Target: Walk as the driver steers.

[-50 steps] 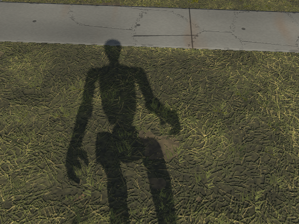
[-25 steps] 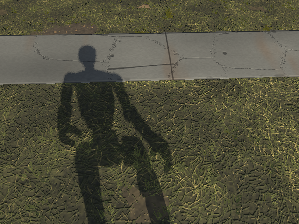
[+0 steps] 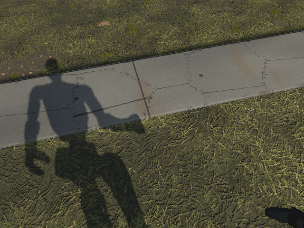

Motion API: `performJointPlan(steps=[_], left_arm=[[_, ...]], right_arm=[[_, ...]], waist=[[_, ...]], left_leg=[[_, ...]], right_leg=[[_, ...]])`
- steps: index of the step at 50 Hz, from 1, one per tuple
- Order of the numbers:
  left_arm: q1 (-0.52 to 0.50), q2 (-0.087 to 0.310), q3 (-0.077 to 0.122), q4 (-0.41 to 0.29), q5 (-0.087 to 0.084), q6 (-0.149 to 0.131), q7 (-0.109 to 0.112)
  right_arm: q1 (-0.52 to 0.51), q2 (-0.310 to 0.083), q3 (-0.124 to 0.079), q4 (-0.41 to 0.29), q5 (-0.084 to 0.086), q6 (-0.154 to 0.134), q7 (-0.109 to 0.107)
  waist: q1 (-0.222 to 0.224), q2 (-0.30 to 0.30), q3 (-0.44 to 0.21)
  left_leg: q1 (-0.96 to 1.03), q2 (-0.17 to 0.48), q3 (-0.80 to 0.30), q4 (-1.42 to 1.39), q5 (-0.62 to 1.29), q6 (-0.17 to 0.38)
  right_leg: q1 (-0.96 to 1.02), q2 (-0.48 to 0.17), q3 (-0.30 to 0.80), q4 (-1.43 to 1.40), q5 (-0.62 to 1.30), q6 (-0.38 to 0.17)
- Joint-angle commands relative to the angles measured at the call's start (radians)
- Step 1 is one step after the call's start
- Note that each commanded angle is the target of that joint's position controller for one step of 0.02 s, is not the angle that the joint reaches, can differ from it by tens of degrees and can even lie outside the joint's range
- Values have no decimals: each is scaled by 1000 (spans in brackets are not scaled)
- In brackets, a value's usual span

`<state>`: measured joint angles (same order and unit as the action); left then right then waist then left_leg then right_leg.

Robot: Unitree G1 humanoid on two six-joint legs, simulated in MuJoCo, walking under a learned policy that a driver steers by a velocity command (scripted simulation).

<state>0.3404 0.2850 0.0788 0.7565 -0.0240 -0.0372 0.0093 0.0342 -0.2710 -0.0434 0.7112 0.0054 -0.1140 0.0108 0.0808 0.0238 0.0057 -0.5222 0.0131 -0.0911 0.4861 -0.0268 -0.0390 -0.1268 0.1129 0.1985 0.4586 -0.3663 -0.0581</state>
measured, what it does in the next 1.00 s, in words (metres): walks ahead, turning right: left foot, then right foot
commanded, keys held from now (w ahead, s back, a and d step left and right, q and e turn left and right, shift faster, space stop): w+e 1.00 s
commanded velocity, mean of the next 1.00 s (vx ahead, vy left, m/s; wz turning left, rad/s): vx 0.50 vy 0.00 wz -0.59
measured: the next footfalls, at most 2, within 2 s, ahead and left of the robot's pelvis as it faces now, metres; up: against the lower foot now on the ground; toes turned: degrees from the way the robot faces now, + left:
left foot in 0.04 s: +0.18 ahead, +0.14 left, +0.00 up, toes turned -5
right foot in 0.56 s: +0.41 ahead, -0.19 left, +0.00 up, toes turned -23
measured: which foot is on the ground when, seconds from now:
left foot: up 0.00-0.02, down 0.04-0.56, up 0.58-1.00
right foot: down 0.00-0.04, up 0.06-0.54, down 0.56-1.00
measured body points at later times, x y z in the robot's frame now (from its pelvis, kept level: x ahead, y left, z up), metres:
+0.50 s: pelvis +0.25 -0.02 +0.00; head +0.29 -0.03 +0.44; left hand +0.55 +0.13 -0.08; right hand +0.18 -0.30 -0.13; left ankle +0.14 +0.14 -0.73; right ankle +0.36 -0.19 -0.71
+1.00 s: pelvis +0.52 -0.13 +0.00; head +0.54 -0.16 +0.45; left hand +0.72 +0.09 -0.10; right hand +0.59 -0.46 -0.07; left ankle +0.72 -0.10 -0.72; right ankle +0.37 -0.17 -0.73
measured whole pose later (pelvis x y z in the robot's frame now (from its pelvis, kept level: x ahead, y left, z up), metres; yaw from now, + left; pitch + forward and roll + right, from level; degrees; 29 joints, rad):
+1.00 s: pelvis +0.52 -0.13 +0.00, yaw -36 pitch +2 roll +0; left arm 0.38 0.30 0.08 0.70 -0.03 -0.03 0.01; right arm 0.02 -0.29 -0.04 0.68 0.00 -0.11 0.03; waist 0.09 0.04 0.01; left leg -0.52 0.01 -0.08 0.50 -0.02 -0.03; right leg -0.10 0.11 0.20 0.47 -0.40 -0.05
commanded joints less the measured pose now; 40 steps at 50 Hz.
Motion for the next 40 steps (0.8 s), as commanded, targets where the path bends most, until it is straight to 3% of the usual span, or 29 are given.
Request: performJointPlan(steps=[1,2,3,4,5,6,7,9,11,14,19,23,25,26,27,28,29,30,31,32,33,35,37,40], left_arm=[[-32,101,21,-72,7,-7,5],[-35,39,-1,-92,18,-14,2],[102,-9,-18,-128,-8,-25,0],[100,98,-2,-102,-18,-25,3],[0,153,14,-111,-11,-19,2],[-51,145,16,-121,0,-13,3],[-82,133,18,-134,8,-12,0],[-69,99,18,-143,-5,-3,-12],[-81,70,13,-158,-6,7,-15],[-130,55,6,-180,2,12,-18],[-265,31,-7,-209,2,0,-45],[-343,39,-6,-248,-3,0,-68],[-308,70,10,-253,4,4,-72],[-238,98,27,-240,6,8,-70],[-82,141,54,-200,4,10,-63],[92,211,87,-156,2,19,-43],[62,338,101,-161,-6,12,-34],[112,267,77,-190,-1,-3,-38],[82,210,59,-172,8,-16,-42],[25,183,49,-172,5,-23,-41],[-49,152,37,-183,7,-23,-39],[-118,129,26,-204,23,-24,-33],[-114,139,28,-190,18,-29,-23],[-74,165,36,-162,11,-26,-3]], right_arm=[[106,-156,-60,-43,-4,-32,-3],[255,-213,-76,-30,-21,-35,-12],[349,-298,-97,7,-31,-19,-10],[335,-209,-81,-6,-9,-14,-5],[297,-147,-63,-19,-5,-8,-9],[250,-130,-54,-25,-13,0,-10],[217,-108,-46,-19,-17,6,-10],[196,-89,-39,-10,-20,3,-12],[202,-105,-46,4,-12,-4,-10],[214,-141,-58,28,-15,-4,-13],[238,-172,-63,58,-7,14,-21],[275,-208,-74,84,12,34,-20],[267,-237,-83,84,22,45,-25],[263,-253,-88,83,26,52,-29],[248,-248,-85,79,30,58,-33],[261,-210,-70,65,12,54,-37],[360,-55,-18,2,-35,29,-20],[266,-127,-23,-13,0,-11,-5],[160,-178,-38,-43,39,-29,2],[144,-163,-30,-47,29,-37,-2],[148,-164,-33,-35,2,-36,-10],[183,-173,-43,-28,-13,-11,-9],[180,-143,-37,-27,-21,7,-10],[75,-99,-19,-55,-26,15,-10]], waist=[[-120,-151,-99],[-183,-48,-220],[-124,304,-334],[-146,229,-280],[-174,125,-160],[-160,58,-92],[-142,54,-39],[-109,99,-11],[-102,92,-2],[-105,56,3],[-152,44,37],[-164,50,70],[-124,77,34],[-77,90,-14],[13,71,-92],[89,-3,-183],[-44,-303,-262],[38,-209,-421],[52,-149,-271],[8,-82,-177],[-39,-44,-115],[-100,-69,-78],[-111,-61,-58],[-80,-67,-22]], left_leg=[[319,16,9,-52,-39,64],[556,183,-146,-43,-97,131],[852,404,-610,-130,-299,300],[832,420,-707,-173,-517,297],[725,373,-547,-181,-503,250],[609,328,-413,-192,-375,221],[519,288,-319,-214,-268,213],[422,242,-187,-263,-166,201],[403,243,-107,-298,-87,220],[430,260,-15,-318,36,235],[466,233,154,-314,93,192],[557,270,209,-277,180,168],[595,274,251,-166,492,148],[599,267,272,-48,658,137],[542,237,304,147,708,112],[311,202,305,433,471,70],[-158,9,241,805,-512,9],[-271,-23,6,929,-572,20],[-352,22,-1,920,-469,39],[-320,62,5,833,-381,49],[-249,92,6,749,-335,41],[-127,113,2,665,-292,24],[-99,104,26,582,-261,-5],[-88,74,40,373,-74,-32]], right_leg=[[-89,-183,194,77,263,-89],[-205,-119,102,345,163,-48],[-544,4,-36,657,-224,11],[-679,-81,-16,804,-215,26],[-713,-115,-29,851,-121,33],[-684,-147,-59,842,-47,39],[-665,-172,-62,798,4,43],[-597,-209,-81,749,47,44],[-605,-220,-97,709,78,55],[-646,-231,-99,603,172,73],[-587,-213,-172,333,382,58],[-555,-188,-229,215,309,16],[-455,-133,-282,188,205,-26],[-352,-92,-310,175,165,-52],[-139,-46,-324,104,227,-88],[177,-101,-193,91,263,-137],[515,-379,369,31,164,-318],[569,-452,644,-134,-11,-374],[477,-423,503,-157,46,-316],[323,-381,384,-157,126,-281],[174,-342,289,-163,232,-255],[1,-300,208,-205,361,-248],[-85,-280,147,-223,447,-253],[-145,-228,71,-224,436,-220]])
